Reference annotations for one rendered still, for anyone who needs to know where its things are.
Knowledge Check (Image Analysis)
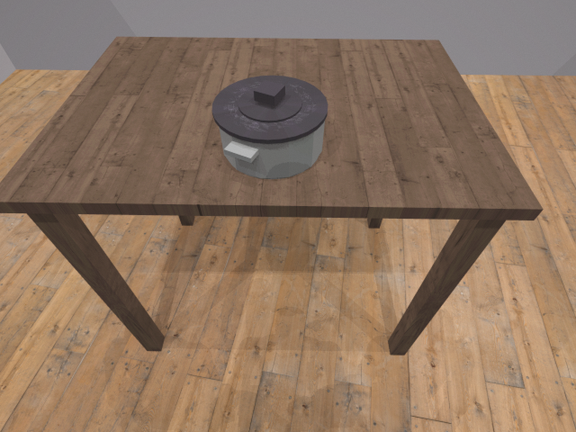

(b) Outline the lid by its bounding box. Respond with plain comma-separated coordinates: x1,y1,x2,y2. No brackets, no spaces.
212,76,328,144

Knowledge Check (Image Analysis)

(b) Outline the knob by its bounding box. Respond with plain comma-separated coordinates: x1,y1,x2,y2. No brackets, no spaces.
254,80,285,106

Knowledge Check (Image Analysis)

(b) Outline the table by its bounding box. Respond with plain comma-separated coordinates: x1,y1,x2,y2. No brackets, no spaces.
0,37,543,356

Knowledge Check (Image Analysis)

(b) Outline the pot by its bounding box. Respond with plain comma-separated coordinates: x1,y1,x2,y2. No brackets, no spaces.
219,121,325,179

